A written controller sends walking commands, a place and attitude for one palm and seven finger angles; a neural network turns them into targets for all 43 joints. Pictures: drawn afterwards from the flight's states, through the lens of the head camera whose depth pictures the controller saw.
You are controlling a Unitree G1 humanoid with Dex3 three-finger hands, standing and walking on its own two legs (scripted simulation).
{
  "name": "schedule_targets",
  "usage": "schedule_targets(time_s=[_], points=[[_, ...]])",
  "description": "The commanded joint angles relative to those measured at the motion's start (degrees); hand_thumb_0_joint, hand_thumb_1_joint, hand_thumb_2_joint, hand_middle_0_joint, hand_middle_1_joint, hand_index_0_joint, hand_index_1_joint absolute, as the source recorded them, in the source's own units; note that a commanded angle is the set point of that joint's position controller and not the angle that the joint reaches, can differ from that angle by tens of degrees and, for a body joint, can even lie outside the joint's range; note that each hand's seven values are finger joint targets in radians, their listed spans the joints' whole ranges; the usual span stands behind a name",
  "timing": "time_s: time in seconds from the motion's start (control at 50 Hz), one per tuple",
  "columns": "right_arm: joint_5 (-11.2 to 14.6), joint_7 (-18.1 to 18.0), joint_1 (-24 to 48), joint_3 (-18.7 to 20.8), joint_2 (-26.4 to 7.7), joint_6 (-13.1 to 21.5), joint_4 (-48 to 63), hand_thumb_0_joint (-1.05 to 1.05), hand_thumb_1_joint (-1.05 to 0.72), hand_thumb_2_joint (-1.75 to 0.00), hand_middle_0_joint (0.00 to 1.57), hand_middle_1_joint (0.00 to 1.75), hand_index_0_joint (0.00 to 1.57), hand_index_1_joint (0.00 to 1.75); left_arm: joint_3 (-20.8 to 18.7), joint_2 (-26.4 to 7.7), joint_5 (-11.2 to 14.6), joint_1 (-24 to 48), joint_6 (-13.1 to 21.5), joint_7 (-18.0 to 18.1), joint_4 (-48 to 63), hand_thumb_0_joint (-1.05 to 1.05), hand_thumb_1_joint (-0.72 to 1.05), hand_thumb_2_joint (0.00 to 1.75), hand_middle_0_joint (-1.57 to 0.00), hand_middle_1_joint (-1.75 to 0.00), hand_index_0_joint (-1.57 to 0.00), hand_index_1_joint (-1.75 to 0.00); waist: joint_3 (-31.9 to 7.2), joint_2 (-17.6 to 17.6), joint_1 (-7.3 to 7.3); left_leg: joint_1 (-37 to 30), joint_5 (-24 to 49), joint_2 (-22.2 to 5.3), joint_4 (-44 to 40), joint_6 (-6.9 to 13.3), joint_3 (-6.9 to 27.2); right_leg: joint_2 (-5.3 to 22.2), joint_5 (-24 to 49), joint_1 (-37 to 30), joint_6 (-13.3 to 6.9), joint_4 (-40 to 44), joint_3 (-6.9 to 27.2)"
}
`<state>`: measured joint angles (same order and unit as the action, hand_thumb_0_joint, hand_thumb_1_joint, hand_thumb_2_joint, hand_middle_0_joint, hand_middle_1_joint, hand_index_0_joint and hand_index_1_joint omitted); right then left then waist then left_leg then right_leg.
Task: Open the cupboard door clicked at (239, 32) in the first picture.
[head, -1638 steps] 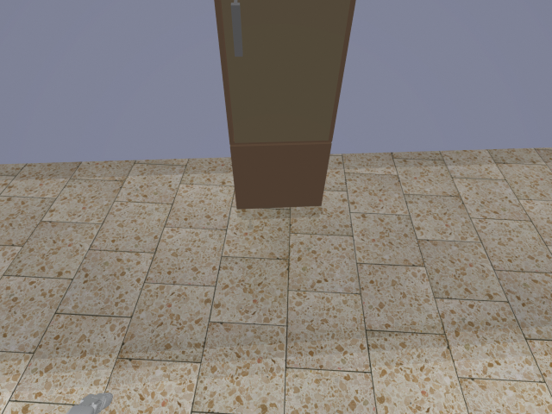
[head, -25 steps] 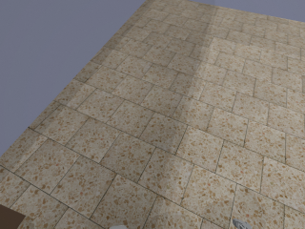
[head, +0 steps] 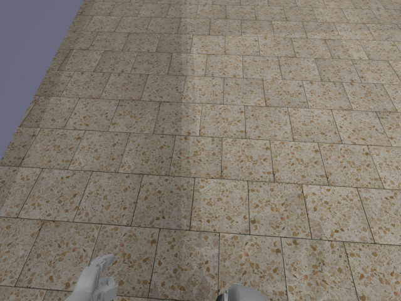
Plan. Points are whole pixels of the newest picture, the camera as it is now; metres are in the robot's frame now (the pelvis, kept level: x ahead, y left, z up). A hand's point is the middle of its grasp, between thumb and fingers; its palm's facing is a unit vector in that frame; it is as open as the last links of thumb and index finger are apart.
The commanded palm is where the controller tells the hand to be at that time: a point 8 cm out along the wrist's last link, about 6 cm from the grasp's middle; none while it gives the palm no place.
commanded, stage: walk to a spot facing it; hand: left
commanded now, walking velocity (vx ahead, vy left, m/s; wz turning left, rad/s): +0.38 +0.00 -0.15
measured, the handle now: out of the picture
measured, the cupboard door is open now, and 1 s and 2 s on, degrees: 42 42 42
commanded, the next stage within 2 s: turn to face it in 0.36 s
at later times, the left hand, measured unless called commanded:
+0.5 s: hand (120, 253) +0.24 +0.21 -0.17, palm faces -0.02 -0.99 -0.15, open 7.4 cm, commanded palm none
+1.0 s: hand (142, 167) +0.47 +0.18 -0.14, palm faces +0.19 -0.96 -0.22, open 7.3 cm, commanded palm none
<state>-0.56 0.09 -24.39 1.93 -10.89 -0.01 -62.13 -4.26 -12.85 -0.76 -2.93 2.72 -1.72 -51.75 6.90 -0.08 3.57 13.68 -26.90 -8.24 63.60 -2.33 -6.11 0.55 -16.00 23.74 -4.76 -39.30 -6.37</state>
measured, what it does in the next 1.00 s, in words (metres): walks ahead: left foot, then right foot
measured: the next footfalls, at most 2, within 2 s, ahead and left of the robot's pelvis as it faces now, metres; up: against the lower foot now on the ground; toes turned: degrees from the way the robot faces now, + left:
left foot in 0.38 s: +0.36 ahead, +0.12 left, +0.00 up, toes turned +3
right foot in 0.78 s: +0.44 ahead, -0.13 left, +0.00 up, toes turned -4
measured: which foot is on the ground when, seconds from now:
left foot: up 0.00-0.36, down 0.38-0.78, up 0.80-1.00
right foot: down 0.00-0.38, up 0.40-0.76, down 0.78-1.00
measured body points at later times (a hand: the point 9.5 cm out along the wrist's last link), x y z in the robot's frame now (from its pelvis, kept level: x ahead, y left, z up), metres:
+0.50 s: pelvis +0.27 +0.03 +0.01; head +0.29 +0.05 +0.46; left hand +0.25 +0.26 -0.16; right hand +0.35 -0.21 -0.12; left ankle +0.32 +0.12 -0.72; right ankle +0.13 -0.07 -0.62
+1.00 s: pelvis +0.40 -0.02 +0.02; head +0.44 -0.02 +0.47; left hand +0.46 +0.23 -0.12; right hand +0.46 -0.26 -0.13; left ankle +0.37 +0.11 -0.66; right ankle +0.40 -0.12 -0.72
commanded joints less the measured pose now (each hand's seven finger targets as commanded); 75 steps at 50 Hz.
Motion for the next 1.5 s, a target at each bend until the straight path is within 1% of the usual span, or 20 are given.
schedule_targets(time_s=[0.0,0.08,0.26,0.32,0.34,0.36,0.38,0.46,0.54,0.72,0.76,0.78,0.9,1.06,1.08,1.12,1.16,1.2,1.44,1.48], points=[[-0.7,-0.5,6.1,1.4,-4.1,2.5,7.2,0.0,-0.9,-0.9,0.2,0.3,0.2,0.3,-1.0,-7.1,0.3,-10.7,0.2,1.9,-1.5,0.0,0.9,0.9,-0.2,-0.3,-0.2,-0.3,-5.0,4.4,-4.02,19.6,7.2,-2.3,6.7,-0.1,5.3,16.2,9.3,-13.2,-6.2,26.1,19.8],[-1.1,0.0,2.1,1.2,-1.8,1.3,4.8,0.0,-0.9,-0.9,0.2,0.3,0.2,0.3,-0.7,-4.9,-0.2,-11.3,1.7,1.6,-3.3,0.0,0.9,0.9,-0.2,-0.3,-0.2,-0.3,-7.5,5.8,-1.33,15.9,11.3,-0.4,-5.4,-1.0,2.6,11.5,15.0,-13.4,-5.8,26.7,12.5],[-0.4,1.4,19.3,1.3,-2.2,3.1,9.7,0.0,-0.9,-0.9,0.2,0.3,0.2,0.3,-0.3,-4.9,-0.2,-18.5,2.5,2.0,-8.4,0.0,0.9,0.9,-0.2,-0.3,-0.2,-0.3,-2.5,6.6,-4.92,18.1,14.9,2.7,-25.5,0.8,0.7,13.4,29.1,-24.0,-5.1,24.0,12.9],[-0.9,0.5,10.1,2.1,-4.4,3.7,6.2,0.0,-0.9,-0.9,0.2,0.3,0.2,0.3,-0.3,-5.2,0.0,-17.4,2.2,2.2,-9.0,0.0,0.9,0.9,-0.2,-0.3,-0.2,-0.3,-5.1,3.3,0.33,-0.5,18.8,6.9,-33.7,2.5,-1.8,10.0,37.2,-17.9,-2.4,12.1,9.5],[-1.3,-0.1,1.6,2.8,-7.6,3.9,3.9,0.0,-0.9,-0.9,0.2,0.3,0.2,0.3,-0.3,-4.5,0.3,-17.5,2.1,2.2,-8.3,0.0,0.9,0.9,-0.2,-0.3,-0.2,-0.3,-10.2,-0.9,3.74,-14.1,21.8,2.9,-34.9,4.9,3.5,7.3,31.3,-10.1,-0.4,0.8,7.4],[-2.5,-0.7,-5.5,4.1,-13.8,4.2,2.5,0.0,-0.9,-0.9,0.2,0.3,0.2,0.3,0.1,-1.8,0.9,-21.4,2.0,1.9,-7.7,0.0,0.9,0.9,-0.2,-0.3,-0.2,-0.3,-18.5,-13.6,4.64,-28.4,23.9,-12.8,-36.4,11.8,24.3,-0.2,7.6,3.2,2.4,-17.6,2.2],[-1.9,-1.1,-9.0,4.1,-15.1,3.5,2.1,0.0,-0.9,-0.9,0.2,0.3,0.2,0.3,0.6,-1.9,0.8,-19.1,2.4,1.8,-6.2,0.0,0.9,0.9,-0.2,-0.3,-0.2,-0.3,-20.8,-16.0,5.03,-29.2,29.1,-20.5,-44.3,16.4,34.6,-3.2,-15.5,7.9,2.2,-33.3,5.5],[-1.2,-1.6,4.1,1.4,-5.5,4.5,4.7,0.0,-0.9,-0.9,0.2,0.3,0.2,0.3,0.3,0.4,-0.6,-13.7,0.6,1.2,-6.4,0.0,0.9,0.9,-0.2,-0.3,-0.2,-0.3,-3.2,-6.3,-1.8,-2.4,30.3,-12.6,-49.5,11.0,16.8,4.8,-2.4,9.6,4.0,-35.9,8.8],[-0.5,-2.0,5.4,0.7,-5.0,4.8,3.5,0.0,-0.9,-0.9,0.2,0.3,0.2,0.3,1.2,3.2,-0.6,-17.3,-1.2,1.3,-7.3,0.0,0.9,0.9,-0.2,-0.3,-0.2,-0.3,-7.8,-6.7,-4.92,-0.2,47.2,-5.9,-47.4,10.2,5.8,4.9,-0.5,0.1,6.3,-16.8,4.5],[-0.4,-1.4,6.8,2.0,-7.2,0.9,4.1,0.0,-0.9,-0.9,0.2,0.3,0.2,0.3,-0.4,-2.0,-0.3,-12.8,-1.2,2.1,-4.0,0.0,0.9,0.9,-0.2,-0.3,-0.2,-0.3,-6.8,-6.0,-5.69,6.0,28.8,-2.5,-38.2,7.0,12.5,2.0,8.2,-14.9,7.2,11.0,1.7],[0.2,-0.7,4.8,1.5,-2.6,1.1,5.5,0.0,-0.9,-0.9,0.2,0.3,0.2,0.3,-2.0,-10.1,-0.8,-18.0,0.0,3.1,-5.1,0.0,0.9,0.9,-0.2,-0.3,-0.2,-0.3,-12.1,14.4,-7.43,19.8,0.6,8.7,-19.6,0.2,1.6,23.0,31.8,-31.4,-0.1,16.7,19.5],[0.3,-1.0,5.0,1.9,-3.6,0.4,6.2,0.0,-0.9,-0.9,0.2,0.3,0.2,0.3,-2.1,-12.0,-0.4,-20.3,-0.3,3.4,-4.8,0.0,0.9,0.9,-0.2,-0.3,-0.2,-0.3,-14.8,16.4,-8.32,18.1,-13.3,7.9,-4.4,0.1,3.4,30.7,32.5,-27.4,-6.4,19.9,23.7],[-0.1,0.4,8.7,1.7,-1.4,-1.7,6.4,0.0,-0.9,-0.9,0.2,0.3,0.2,0.3,-0.8,-5.7,-0.7,-9.9,-1.1,3.9,-1.6,0.0,0.9,0.9,-0.2,-0.3,-0.2,-0.3,-7.5,11.1,-3.02,16.8,-0.8,3.6,-2.7,-1.1,2.9,20.3,30.4,-16.0,-1.2,18.9,2.0],[-0.4,1.3,12.7,2.1,-4.0,-1.4,10.5,0.0,-0.9,-0.9,0.2,0.3,0.2,0.3,-2.0,-9.1,-0.7,-11.0,-1.6,3.1,-0.5,0.0,0.9,0.9,-0.2,-0.3,-0.2,-0.3,-8.3,9.7,-2.68,4.8,10.2,7.2,-28.7,0.3,-3.6,19.4,32.3,-15.9,2.2,8.2,-4.6],[-0.6,1.3,8.9,2.8,-6.4,-1.2,10.0,0.0,-0.9,-0.9,0.2,0.3,0.2,0.3,-1.9,-9.2,-0.3,-10.0,-1.6,3.0,0.2,0.0,0.9,0.9,-0.2,-0.3,-0.2,-0.3,-11.2,5.8,-0.15,-3.1,17.4,6.8,-34.8,1.0,-2.4,18.7,29.4,-12.9,4.0,1.1,-6.1],[-1.0,0.4,2.0,5.6,-17.8,-0.6,9.8,0.0,-0.9,-0.9,0.2,0.3,0.2,0.3,-0.3,-3.5,0.4,-6.8,-2.3,2.5,4.5,0.0,0.9,0.9,-0.2,-0.3,-0.2,-0.3,-17.0,-20.3,3.73,-16.3,54.0,-16.9,-41.2,14.7,30.6,6.1,-23.7,9.5,10.4,-25.2,-3.5],[-1.0,-0.2,5.2,5.2,-17.7,-0.7,10.6,0.0,-0.9,-0.9,0.2,0.3,0.2,0.3,-0.8,-5.6,-0.5,-4.6,-3.5,3.1,6.0,0.0,0.9,0.9,-0.2,-0.3,-0.2,-0.3,-14.7,-7.9,1.96,-9.6,33.1,-16.5,-43.1,16.2,26.4,6.7,-19.5,10.6,9.1,-30.9,4.7],[-1.0,-0.8,13.0,4.6,-14.9,-0.5,12.7,0.0,-0.9,-0.9,0.2,0.3,0.2,0.3,-1.2,-5.6,-0.7,-4.9,-4.0,2.7,3.7,0.0,0.9,0.9,-0.2,-0.3,-0.2,-0.3,-8.9,-12.4,-0.76,-0.9,22.6,-10.6,-45.4,12.7,23.0,6.8,-11.6,10.8,9.5,-30.2,6.7],[-0.5,-0.2,19.3,4.9,-13.6,-1.6,15.4,0.0,-0.9,-0.9,0.2,0.3,0.2,0.3,-1.2,-6.0,-0.3,-15.3,-3.1,2.5,2.7,0.0,0.9,0.9,-0.2,-0.3,-0.2,-0.3,-10.4,-6.7,-6.07,9.9,18.1,-0.7,-36.7,7.7,19.5,1.0,1.5,-15.3,8.7,10.9,3.1],[0.2,0.4,19.2,4.0,-6.6,-1.5,17.4,0.0,-0.9,-0.9,0.2,0.3,0.2,0.3,-2.8,-15.2,-1.6,-16.7,-2.1,3.4,3.6,0.0,0.9,0.9,-0.2,-0.3,-0.2,-0.3,-9.3,21.9,-7.7,24.4,-7.7,13.4,-9.8,-0.2,6.0,26.2,3.7,-21.1,-0.6,26.7,30.6]])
